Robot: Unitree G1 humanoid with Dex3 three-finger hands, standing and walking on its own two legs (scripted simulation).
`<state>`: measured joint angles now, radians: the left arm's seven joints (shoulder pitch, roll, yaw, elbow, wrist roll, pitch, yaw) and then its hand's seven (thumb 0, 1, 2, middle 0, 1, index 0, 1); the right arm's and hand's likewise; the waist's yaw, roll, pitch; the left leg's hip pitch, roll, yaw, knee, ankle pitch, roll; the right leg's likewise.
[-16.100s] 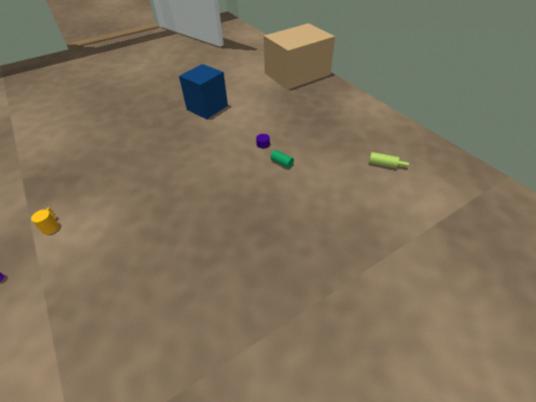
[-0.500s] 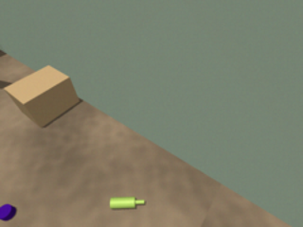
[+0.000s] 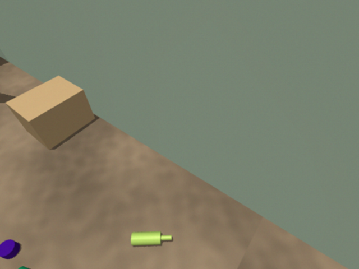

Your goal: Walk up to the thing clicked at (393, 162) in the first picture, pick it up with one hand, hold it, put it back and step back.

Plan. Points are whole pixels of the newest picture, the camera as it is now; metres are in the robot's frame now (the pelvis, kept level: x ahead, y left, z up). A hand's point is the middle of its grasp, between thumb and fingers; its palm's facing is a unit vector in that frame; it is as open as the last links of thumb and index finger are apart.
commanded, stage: stand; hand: left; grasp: from above
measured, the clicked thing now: (151, 238) +0.44 +0.18 -0.75
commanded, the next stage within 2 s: rise first in 0.78 s
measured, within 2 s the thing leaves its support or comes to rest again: neither
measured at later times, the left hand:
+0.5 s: hand out of the picture +0.06 +0.25 -0.16, palm faces -0.03 -0.94 -0.34, open 7.4 cm
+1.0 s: hand out of the picture +0.11 +0.25 -0.16, palm faces +0.06 -0.94 -0.32, open 7.7 cm
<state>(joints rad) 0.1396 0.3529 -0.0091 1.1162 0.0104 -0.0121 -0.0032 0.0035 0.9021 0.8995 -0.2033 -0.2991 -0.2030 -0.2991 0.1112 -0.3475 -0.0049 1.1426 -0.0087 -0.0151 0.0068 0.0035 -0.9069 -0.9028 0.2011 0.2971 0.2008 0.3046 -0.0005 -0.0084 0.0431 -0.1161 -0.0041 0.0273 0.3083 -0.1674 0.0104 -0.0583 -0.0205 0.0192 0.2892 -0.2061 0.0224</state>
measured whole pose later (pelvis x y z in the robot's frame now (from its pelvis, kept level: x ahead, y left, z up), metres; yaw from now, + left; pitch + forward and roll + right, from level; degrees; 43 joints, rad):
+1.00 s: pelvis +0.00 +0.00 -0.01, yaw +2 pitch +3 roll +0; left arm 0.03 0.33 0.05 1.07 -0.01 -0.03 0.01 0.01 0.82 0.91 -0.18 -0.40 -0.18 -0.40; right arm 0.17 -0.32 0.00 0.93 0.04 -0.04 -0.03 0.00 -0.91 -0.90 0.20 0.30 0.20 0.30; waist 0.00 -0.01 0.04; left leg -0.27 -0.01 0.00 0.44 -0.22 0.01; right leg -0.20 -0.02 -0.01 0.42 -0.27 0.02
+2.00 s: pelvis -0.05 -0.01 -0.22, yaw +0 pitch +31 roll -3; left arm -0.07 0.43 0.11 0.65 0.57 -0.05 0.04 -0.01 -0.56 1.00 -0.10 -1.07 -0.09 -1.08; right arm 0.10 -0.29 -0.04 0.59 0.00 -0.17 0.03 0.01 -0.90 -0.91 0.20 0.30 0.20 0.30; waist -0.03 0.01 -0.20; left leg -1.56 0.02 -0.03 1.66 -0.64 0.00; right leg -1.47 0.01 -0.02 1.65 -0.72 0.01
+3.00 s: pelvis -0.11 -0.01 -0.43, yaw -7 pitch +34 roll -8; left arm -0.82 0.72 0.08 1.29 1.25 -0.29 0.33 0.00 -0.53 1.01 -0.08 -0.99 -0.09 -0.99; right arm 0.10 -0.25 0.02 0.76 -0.11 -0.02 0.11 0.00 -0.91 -0.91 0.20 0.30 0.20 0.30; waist -0.14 -0.02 -0.08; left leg -2.28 0.04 -0.13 2.32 -0.64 0.00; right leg -2.16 0.05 -0.10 2.28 -0.72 0.02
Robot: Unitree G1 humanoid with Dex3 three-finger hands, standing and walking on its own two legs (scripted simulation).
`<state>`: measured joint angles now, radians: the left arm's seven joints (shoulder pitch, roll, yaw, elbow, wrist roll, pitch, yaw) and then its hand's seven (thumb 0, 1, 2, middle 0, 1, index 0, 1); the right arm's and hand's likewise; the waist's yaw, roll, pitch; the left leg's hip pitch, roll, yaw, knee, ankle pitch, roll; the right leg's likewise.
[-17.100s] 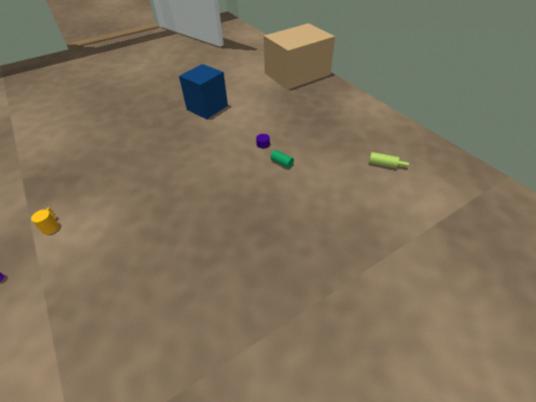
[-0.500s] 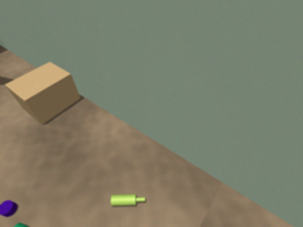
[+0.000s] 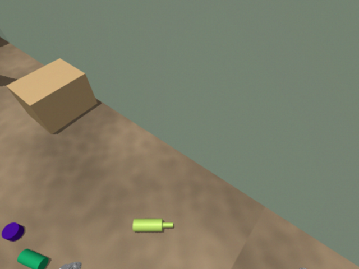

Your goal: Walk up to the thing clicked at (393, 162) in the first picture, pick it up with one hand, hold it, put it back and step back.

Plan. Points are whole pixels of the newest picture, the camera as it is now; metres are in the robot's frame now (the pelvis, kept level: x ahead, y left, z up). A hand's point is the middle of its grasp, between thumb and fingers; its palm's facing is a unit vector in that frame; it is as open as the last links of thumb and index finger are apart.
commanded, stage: rise first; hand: left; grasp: from above
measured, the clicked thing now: (153, 224) +0.44 +0.16 -0.74
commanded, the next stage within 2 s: none
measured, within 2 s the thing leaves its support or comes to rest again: neither
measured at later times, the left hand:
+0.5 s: hand out of the picture +0.12 +0.25 -0.21, palm faces -0.13 -0.90 -0.42, open 13.8 cm
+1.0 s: hand out of the picture +0.19 +0.26 -0.36, palm faces -0.43 -0.62 -0.66, open 14.1 cm
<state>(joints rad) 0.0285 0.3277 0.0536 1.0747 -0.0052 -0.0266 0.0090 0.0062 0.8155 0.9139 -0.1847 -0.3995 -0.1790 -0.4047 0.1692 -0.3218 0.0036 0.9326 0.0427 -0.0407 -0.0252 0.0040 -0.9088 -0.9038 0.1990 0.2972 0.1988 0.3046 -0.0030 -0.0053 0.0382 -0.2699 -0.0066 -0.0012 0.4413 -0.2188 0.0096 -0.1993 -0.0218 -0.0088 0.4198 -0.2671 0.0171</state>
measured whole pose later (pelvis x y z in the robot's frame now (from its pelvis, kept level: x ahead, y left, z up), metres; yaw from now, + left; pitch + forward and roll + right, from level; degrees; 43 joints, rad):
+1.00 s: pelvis -0.05 +0.00 -0.21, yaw -2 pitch +31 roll -3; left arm -0.07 0.43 0.11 0.65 0.57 -0.05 0.04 -0.01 -0.56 1.00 -0.10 -1.07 -0.09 -1.08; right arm 0.10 -0.29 -0.04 0.59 0.00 -0.17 0.03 0.01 -0.90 -0.91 0.20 0.30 0.20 0.30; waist -0.03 0.01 -0.20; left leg -1.56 0.02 -0.03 1.66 -0.64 0.00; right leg -1.47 0.01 -0.02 1.65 -0.72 0.01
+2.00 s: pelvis -0.10 +0.00 -0.42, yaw -9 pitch +34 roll -8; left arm -0.82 0.72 0.08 1.29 1.25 -0.29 0.33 0.00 -0.53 1.01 -0.08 -0.99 -0.09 -0.99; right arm 0.10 -0.25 0.02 0.76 -0.11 -0.02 0.11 0.00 -0.91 -0.91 0.20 0.30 0.20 0.30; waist -0.14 -0.02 -0.08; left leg -2.28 0.04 -0.13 2.32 -0.64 0.00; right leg -2.16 0.05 -0.10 2.28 -0.72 0.02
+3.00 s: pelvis -0.10 +0.00 -0.45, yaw -12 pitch +32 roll -9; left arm -0.91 0.80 0.08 1.43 1.26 -0.26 0.39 0.00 -0.49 0.97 -0.08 -1.07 -0.11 -1.04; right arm 0.10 -0.26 0.10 0.75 -0.15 -0.04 0.12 0.00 -0.91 -0.90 0.20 0.30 0.20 0.30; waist -0.20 -0.05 -0.02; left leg -2.35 0.05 -0.18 2.42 -0.66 -0.01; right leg -2.22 0.08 -0.13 2.36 -0.72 0.02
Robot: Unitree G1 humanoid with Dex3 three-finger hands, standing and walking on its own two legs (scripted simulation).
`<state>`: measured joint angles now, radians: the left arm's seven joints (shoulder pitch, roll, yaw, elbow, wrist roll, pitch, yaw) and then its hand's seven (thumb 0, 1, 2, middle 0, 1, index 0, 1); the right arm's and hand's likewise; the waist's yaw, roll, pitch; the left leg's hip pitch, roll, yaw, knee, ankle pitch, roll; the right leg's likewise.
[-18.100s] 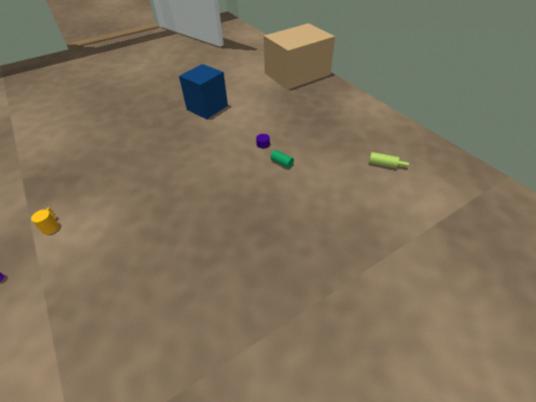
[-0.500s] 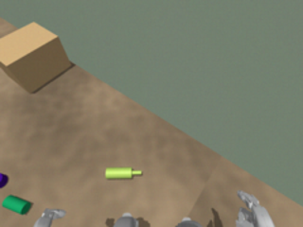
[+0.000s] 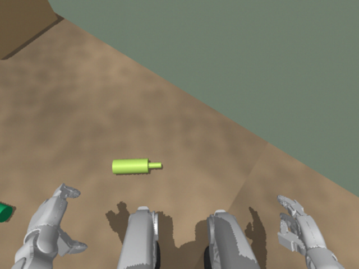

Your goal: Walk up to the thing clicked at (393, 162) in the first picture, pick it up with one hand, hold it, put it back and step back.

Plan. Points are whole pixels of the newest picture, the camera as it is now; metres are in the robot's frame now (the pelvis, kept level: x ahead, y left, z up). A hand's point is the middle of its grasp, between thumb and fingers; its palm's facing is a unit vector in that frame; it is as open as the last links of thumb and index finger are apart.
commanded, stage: rise first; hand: left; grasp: from above
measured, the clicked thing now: (137, 165) +0.49 +0.19 -0.53
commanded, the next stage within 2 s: none
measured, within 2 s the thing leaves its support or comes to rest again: neither
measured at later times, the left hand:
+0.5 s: hand (96, 191) +0.34 +0.28 -0.30, palm faces -0.48 -0.19 -0.86, open 14.0 cm
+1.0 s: hand (105, 180) +0.39 +0.27 -0.37, palm faces -0.48 +0.00 -0.88, open 14.2 cm
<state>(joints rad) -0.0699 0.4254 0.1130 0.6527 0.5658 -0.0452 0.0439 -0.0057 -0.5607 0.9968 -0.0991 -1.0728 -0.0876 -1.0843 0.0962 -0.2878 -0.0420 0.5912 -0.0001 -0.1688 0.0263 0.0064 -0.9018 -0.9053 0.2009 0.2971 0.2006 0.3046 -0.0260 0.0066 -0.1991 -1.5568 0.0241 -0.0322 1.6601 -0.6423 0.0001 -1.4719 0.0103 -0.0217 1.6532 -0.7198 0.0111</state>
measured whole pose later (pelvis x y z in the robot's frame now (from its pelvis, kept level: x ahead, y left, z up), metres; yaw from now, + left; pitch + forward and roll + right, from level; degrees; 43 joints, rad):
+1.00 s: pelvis -0.05 +0.00 -0.21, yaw -7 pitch +34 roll -8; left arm -0.82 0.72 0.08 1.29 1.25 -0.29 0.33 0.00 -0.53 1.01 -0.08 -0.99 -0.09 -0.99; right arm 0.10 -0.25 0.02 0.76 -0.11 -0.02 0.11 0.00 -0.91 -0.91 0.20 0.30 0.20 0.30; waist -0.14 -0.02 -0.08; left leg -2.28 0.04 -0.13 2.32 -0.64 0.00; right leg -2.16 0.05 -0.10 2.28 -0.72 0.02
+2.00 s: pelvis -0.05 +0.00 -0.24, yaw -10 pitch +32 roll -9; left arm -0.91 0.80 0.08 1.43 1.26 -0.26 0.39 0.00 -0.49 0.97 -0.08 -1.07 -0.11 -1.04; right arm 0.10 -0.26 0.10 0.75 -0.15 -0.04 0.12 0.00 -0.91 -0.90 0.20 0.30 0.20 0.30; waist -0.20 -0.05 -0.02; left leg -2.35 0.05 -0.18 2.42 -0.66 -0.01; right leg -2.22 0.08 -0.13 2.36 -0.72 0.02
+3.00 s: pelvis -0.05 +0.00 -0.24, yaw -11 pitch +32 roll -10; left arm -0.95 0.86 0.08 1.45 1.25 -0.25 0.36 0.00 -0.50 0.97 -0.09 -1.06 -0.11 -1.04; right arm 0.11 -0.26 0.14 0.72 -0.16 -0.04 0.13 0.00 -0.91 -0.90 0.20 0.30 0.20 0.30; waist -0.23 -0.05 0.00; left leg -2.36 0.05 -0.20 2.44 -0.65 -0.01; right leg -2.22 0.08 -0.15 2.36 -0.71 0.02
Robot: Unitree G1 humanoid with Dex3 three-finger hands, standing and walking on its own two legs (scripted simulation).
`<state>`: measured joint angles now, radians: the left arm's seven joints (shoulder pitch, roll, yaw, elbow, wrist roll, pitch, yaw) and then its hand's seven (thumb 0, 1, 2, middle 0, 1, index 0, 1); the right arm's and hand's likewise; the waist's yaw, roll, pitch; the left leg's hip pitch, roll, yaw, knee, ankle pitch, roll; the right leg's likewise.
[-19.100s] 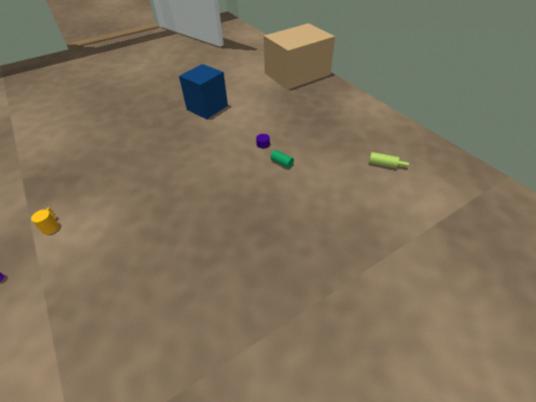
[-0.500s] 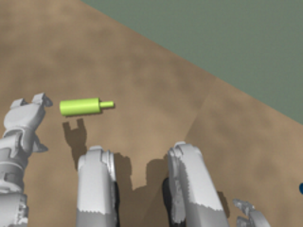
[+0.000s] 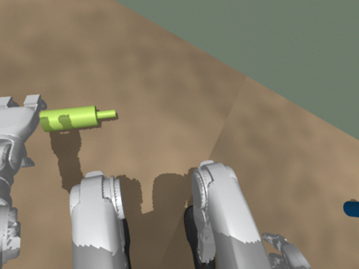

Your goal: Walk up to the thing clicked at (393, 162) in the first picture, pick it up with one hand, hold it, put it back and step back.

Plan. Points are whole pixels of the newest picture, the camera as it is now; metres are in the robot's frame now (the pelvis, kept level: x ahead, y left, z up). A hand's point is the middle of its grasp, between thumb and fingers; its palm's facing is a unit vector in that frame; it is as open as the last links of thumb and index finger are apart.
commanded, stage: rise first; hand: left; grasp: from above
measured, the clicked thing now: (81, 117) +0.52 +0.25 -0.32
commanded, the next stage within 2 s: none
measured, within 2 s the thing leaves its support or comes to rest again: neither
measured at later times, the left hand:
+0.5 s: hand (35, 133) +0.43 +0.32 -0.19, palm faces -0.46 -0.06 -0.88, open 14.0 cm
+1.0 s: hand (39, 130) +0.44 +0.32 -0.21, palm faces -0.46 -0.06 -0.88, open 13.9 cm
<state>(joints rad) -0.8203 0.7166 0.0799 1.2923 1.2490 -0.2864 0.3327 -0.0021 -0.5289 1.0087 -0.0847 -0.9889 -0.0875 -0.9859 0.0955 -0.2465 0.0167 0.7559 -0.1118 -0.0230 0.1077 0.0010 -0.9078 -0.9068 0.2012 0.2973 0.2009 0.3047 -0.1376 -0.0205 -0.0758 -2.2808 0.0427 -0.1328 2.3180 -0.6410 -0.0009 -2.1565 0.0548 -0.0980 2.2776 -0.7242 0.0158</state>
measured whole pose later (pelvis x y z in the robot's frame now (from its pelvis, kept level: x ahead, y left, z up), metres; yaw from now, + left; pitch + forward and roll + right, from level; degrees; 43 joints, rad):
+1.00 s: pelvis +0.00 +0.00 -0.03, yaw -3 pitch +32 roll -9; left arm -0.91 0.80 0.08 1.43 1.26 -0.26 0.39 0.00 -0.49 0.97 -0.08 -1.07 -0.11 -1.04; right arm 0.10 -0.26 0.10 0.75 -0.15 -0.04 0.12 0.00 -0.91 -0.90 0.20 0.30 0.20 0.30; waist -0.20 -0.05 -0.02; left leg -2.35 0.05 -0.18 2.42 -0.66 -0.01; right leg -2.22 0.08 -0.13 2.36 -0.72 0.02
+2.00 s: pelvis +0.00 +0.00 -0.03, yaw -4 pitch +32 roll -10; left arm -0.95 0.86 0.08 1.45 1.25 -0.25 0.36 0.00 -0.50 0.97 -0.09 -1.06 -0.11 -1.04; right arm 0.11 -0.26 0.14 0.72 -0.16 -0.04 0.13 0.00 -0.91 -0.90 0.20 0.30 0.20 0.30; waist -0.23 -0.05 0.00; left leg -2.36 0.05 -0.20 2.44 -0.65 -0.01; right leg -2.22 0.08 -0.15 2.36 -0.71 0.02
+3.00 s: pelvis +0.00 +0.00 -0.03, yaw -4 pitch +32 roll -9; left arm -1.06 0.82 0.04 1.55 1.17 -0.08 0.34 0.00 -0.53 1.00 -0.08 -1.03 -0.09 -1.02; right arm 0.17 -0.28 0.20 0.68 -0.14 -0.04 0.12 0.00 -0.90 -0.89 0.20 0.30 0.20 0.30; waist -0.31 -0.02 0.02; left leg -2.36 0.07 -0.18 2.42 -0.65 0.00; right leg -2.25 0.10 -0.13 2.35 -0.69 0.02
